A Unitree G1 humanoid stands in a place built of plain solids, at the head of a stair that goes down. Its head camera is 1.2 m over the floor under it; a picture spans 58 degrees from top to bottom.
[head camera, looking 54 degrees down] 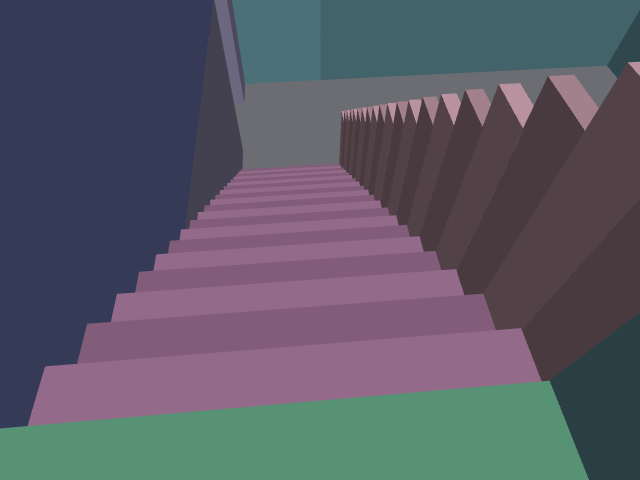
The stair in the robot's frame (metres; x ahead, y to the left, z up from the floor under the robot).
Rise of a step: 0.19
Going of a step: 0.24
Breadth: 1.60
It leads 5 degrees to the left of straight ahead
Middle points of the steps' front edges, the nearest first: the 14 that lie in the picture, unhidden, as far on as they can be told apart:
0.33 0.08 0.00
0.57 0.10 -0.19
0.81 0.12 -0.38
1.05 0.14 -0.57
1.29 0.16 -0.76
1.53 0.18 -0.95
1.76 0.20 -1.14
2.00 0.22 -1.33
2.24 0.24 -1.52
2.48 0.26 -1.71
2.72 0.28 -1.90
2.96 0.30 -2.09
3.20 0.32 -2.28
3.44 0.34 -2.47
